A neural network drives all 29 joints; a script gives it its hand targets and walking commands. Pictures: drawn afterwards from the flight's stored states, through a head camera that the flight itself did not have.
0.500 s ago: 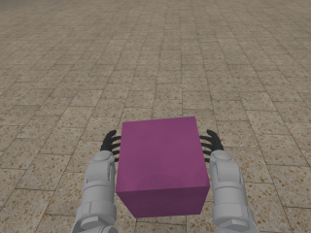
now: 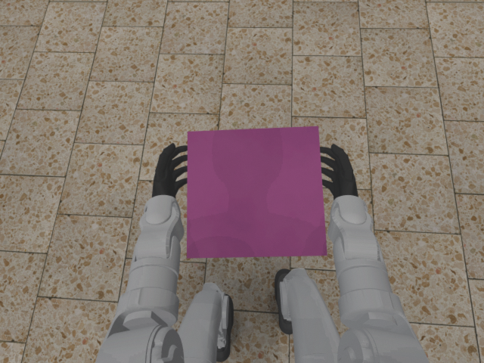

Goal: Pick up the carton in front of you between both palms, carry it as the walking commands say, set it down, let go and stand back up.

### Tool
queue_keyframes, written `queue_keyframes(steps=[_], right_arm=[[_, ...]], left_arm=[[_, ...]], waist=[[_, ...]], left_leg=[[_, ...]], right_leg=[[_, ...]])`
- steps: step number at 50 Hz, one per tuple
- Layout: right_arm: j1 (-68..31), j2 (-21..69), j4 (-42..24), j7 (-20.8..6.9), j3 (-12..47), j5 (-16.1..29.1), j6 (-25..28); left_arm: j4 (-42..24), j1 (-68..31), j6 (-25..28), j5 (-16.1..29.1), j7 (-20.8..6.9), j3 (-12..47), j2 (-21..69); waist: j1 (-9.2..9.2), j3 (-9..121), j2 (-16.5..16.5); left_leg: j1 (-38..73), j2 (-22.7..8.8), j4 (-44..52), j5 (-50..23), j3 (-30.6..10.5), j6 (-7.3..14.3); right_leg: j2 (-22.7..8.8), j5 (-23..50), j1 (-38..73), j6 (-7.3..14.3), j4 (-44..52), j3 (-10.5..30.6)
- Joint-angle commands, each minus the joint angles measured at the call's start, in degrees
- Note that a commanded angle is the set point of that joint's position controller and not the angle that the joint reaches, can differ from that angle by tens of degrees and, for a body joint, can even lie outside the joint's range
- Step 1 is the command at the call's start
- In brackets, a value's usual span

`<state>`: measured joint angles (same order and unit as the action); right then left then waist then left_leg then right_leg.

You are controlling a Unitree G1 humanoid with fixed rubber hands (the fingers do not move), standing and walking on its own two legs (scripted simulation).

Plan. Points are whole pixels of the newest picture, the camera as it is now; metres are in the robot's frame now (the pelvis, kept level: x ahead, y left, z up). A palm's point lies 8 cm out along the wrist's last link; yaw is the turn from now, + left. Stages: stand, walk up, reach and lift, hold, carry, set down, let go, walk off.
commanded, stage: set down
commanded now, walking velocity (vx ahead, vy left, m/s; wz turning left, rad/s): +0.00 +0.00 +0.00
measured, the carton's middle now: (255, 198) +0.38 -0.02 -0.16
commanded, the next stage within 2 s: none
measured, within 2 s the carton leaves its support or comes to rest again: rests again in 1.60 s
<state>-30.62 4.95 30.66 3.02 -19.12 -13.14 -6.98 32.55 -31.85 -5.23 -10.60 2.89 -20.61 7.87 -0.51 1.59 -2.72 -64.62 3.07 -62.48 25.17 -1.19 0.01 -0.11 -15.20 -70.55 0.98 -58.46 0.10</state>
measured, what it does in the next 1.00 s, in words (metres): lowers itself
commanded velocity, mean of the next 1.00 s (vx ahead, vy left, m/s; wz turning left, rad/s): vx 0.00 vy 0.00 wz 0.00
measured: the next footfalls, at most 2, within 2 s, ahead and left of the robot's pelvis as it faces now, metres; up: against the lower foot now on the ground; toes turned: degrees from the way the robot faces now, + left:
none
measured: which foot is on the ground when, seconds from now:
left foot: down 0.00-1.00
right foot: down 0.00-1.00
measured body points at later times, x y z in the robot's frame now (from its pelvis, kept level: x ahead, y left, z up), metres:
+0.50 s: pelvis -0.02 +0.00 -0.13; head +0.22 -0.03 +0.25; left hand +0.43 +0.12 -0.22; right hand +0.42 -0.19 -0.23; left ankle +0.03 +0.12 -0.65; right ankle +0.10 -0.11 -0.65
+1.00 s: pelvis -0.04 +0.00 -0.24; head +0.27 -0.04 +0.08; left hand +0.46 +0.10 -0.38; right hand +0.44 -0.21 -0.39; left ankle +0.03 +0.12 -0.65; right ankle +0.10 -0.11 -0.65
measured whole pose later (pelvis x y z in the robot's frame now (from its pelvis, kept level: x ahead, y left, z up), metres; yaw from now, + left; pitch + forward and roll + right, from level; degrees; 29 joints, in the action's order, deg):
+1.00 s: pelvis -0.04 +0.00 -0.24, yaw +3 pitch +44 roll +4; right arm -60.6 -10.1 48.1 4.5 -16.1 -2.8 -8.7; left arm 46.8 -60.8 -6.5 -2.1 10.5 -19.3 -0.1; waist -3.3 0.1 -3.4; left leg -120.4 6.5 -114.3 38.1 1.4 -1.1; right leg 0.4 -23.7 -128.9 0.4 -108.6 2.4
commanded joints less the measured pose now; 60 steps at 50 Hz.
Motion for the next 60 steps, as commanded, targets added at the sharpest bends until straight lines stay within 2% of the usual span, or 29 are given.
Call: queue_keyframes(steps=[1, 5, 10, 17, 32, 35, 36, 37, 38, 40, 45, 50, 56, 60], right_arm=[[-27.9, 44.9, -1.3, -8.7, 33.2, 5.4, 2.4], [-30.7, 43.6, 2.1, -9.5, 30.4, 5.2, 0.4], [-35.0, 43.8, 6.2, -10.7, 26.1, 4.5, -1.4], [-39.5, 43.0, 9.2, -11.0, 23.8, 5.1, -1.7], [-47.8, 38.7, 7.0, -8.4, 27.2, 10.3, -1.2], [-49.0, 37.1, 7.7, -8.0, 26.8, 10.8, -1.2], [-49.5, 37.0, 8.1, -7.7, 26.4, 11.2, -1.0], [-50.4, 35.3, 8.9, -7.8, 26.3, 10.8, -1.0], [-51.2, 35.5, 8.6, -7.9, 26.3, 10.9, -0.9], [-53.0, 35.5, 8.3, -8.0, 26.7, 11.9, -0.8], [-57.9, 32.9, 9.8, -8.5, 26.8, 13.2, -0.6], [-62.0, 29.6, 12.8, -8.6, 25.7, 14.4, -0.1], [-66.5, 25.8, 16.7, -8.8, 24.9, 16.2, 1.0], [-70.2, 25.2, 15.0, -8.9, 26.7, 19.3, 1.9]], left_arm=[[-1.0, -26.5, 2.1, 5.4, -6.9, 33.4, 46.6], [1.8, -30.0, 0.0, 4.9, -6.1, 30.8, 47.5], [5.9, -34.7, -1.5, 3.7, -6.0, 26.8, 48.7], [7.9, -39.5, -1.6, 3.8, -5.4, 24.7, 47.8], [5.2, -48.9, -0.5, 8.9, -3.5, 28.5, 42.7], [5.1, -51.2, -0.5, 9.8, -3.4, 28.9, 41.8], [5.4, -52.8, -0.3, 10.2, -3.5, 28.8, 41.1], [5.9, -53.1, -0.4, 10.1, -3.5, 28.6, 41.3], [6.4, -53.4, -0.5, 10.1, -3.6, 28.5, 41.2], [7.2, -54.0, -0.3, 10.1, -3.3, 28.0, 40.4], [9.7, -57.1, -0.2, 10.1, -2.7, 26.0, 38.3], [11.2, -62.0, 0.0, 11.7, -2.8, 26.0, 37.0], [12.6, -67.5, 0.2, 13.9, -2.9, 27.4, 35.7], [10.4, -70.9, 0.6, 16.8, -2.7, 30.9, 36.5]], waist=[[-1.61, 57.9, 3.0], [-2.09, 49.7, 2.8], [-2.22, 47.0, 2.9], [-2.64, 51.6, 3.1], [-4.04, 61.9, 4.5], [-4.80, 61.9, 3.8], [-5.46, 62.3, 4.0], [-5.20, 60.0, 2.9], [-5.45, 60.6, 3.5], [-4.52, 61.2, 4.0], [-3.63, 60.1, 5.6], [-5.02, 59.0, 5.3], [-6.89, 57.3, 3.0], [-7.96, 62.3, 2.1]], left_leg=[[1.2, 6.4, 2.5, -17.5, -2.8, -1.7], [-5.4, 6.7, 0.3, -6.0, -2.5, -1.6], [-12.5, 7.3, -4.2, -1.0, -2.0, -1.3], [-19.7, 8.5, -11.9, -2.0, -0.7, -1.5], [-34.8, 9.9, -27.7, -0.6, 2.1, -1.4], [-38.9, 10.0, -30.1, 0.4, 2.6, -1.5], [-38.9, 9.8, -31.2, 2.4, 2.6, -1.3], [-42.0, 9.8, -31.7, 2.4, 2.8, -1.6], [-41.4, 9.8, -32.0, 1.7, 2.5, -1.4], [-41.6, 9.9, -33.7, 0.8, 2.7, -1.2], [-43.6, 9.9, -37.6, 1.3, 3.0, -0.7], [-44.9, 9.7, -41.5, 1.7, 2.9, -0.7], [-45.5, 9.4, -45.5, 1.7, 3.0, -0.9], [-42.3, 9.3, -47.9, -1.3, 3.1, -1.1]], right_leg=[[7.0, 24.1, 40.9, -0.9, -6.4, 3.6], [7.7, 9.3, 28.0, -0.9, -8.7, 2.0], [8.0, 3.3, 18.2, -0.8, -13.3, 1.2], [8.2, 4.7, 10.3, -1.1, -19.9, 0.9], [8.0, 7.3, 5.1, -2.5, -32.9, 1.1], [7.6, 7.7, 5.3, -2.5, -35.0, 1.4], [7.5, 3.8, 3.9, -2.5, -35.1, 1.4], [7.3, 5.0, 3.7, -2.3, -35.9, 1.6], [7.4, 6.4, 2.9, -2.4, -36.9, 1.2], [7.4, 7.4, 1.5, -2.7, -38.7, 1.0], [6.9, 6.4, -2.8, -2.9, -42.5, 0.5], [6.3, 6.1, -5.8, -2.6, -46.5, 0.1], [5.2, 6.6, -9.2, -2.0, -51.2, -0.6], [4.6, 9.7, -7.5, -1.8, -54.2, -1.4]])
